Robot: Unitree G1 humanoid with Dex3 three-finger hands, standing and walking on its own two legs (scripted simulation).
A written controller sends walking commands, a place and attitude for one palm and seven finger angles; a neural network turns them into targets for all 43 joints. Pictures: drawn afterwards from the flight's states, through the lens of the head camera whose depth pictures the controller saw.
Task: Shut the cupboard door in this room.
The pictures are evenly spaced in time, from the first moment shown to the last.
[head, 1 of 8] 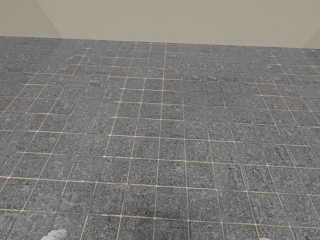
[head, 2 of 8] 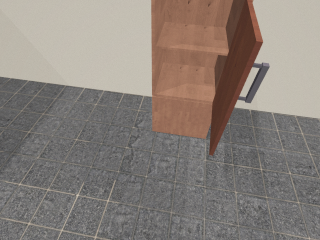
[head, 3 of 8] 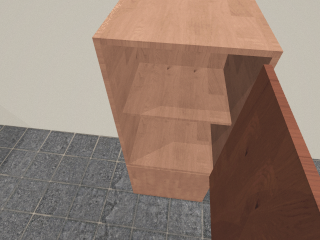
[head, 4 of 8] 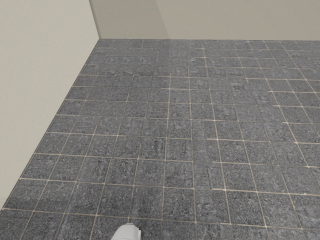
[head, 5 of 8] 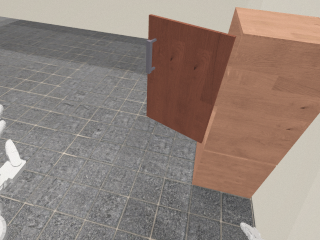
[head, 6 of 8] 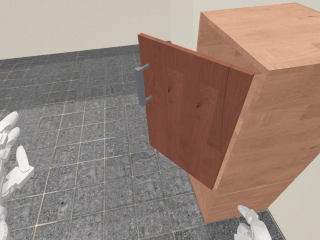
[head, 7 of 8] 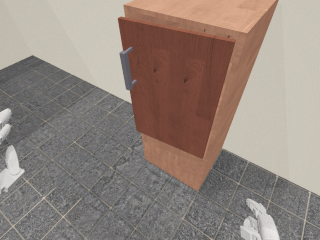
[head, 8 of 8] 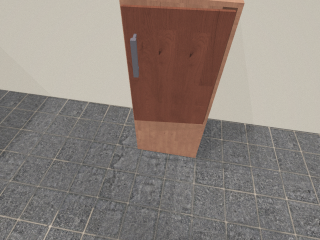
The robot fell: no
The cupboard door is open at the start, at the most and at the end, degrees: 87 100 6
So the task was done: yes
